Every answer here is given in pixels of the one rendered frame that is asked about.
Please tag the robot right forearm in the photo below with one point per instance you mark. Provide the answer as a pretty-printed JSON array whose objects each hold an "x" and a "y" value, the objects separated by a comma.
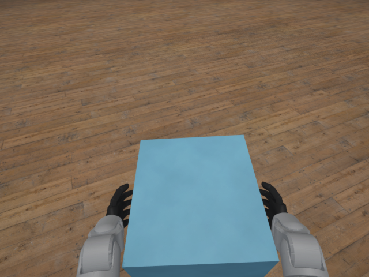
[{"x": 300, "y": 252}]

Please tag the carton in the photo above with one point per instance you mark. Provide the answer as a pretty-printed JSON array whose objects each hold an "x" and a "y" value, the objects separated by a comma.
[{"x": 197, "y": 211}]

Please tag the right robot hand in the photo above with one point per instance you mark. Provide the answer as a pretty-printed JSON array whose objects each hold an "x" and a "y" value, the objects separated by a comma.
[{"x": 274, "y": 202}]

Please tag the robot left forearm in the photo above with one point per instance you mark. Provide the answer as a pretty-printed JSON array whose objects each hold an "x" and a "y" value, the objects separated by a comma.
[{"x": 100, "y": 255}]

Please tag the left robot hand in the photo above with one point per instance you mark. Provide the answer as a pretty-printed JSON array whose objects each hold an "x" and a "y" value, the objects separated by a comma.
[{"x": 117, "y": 203}]

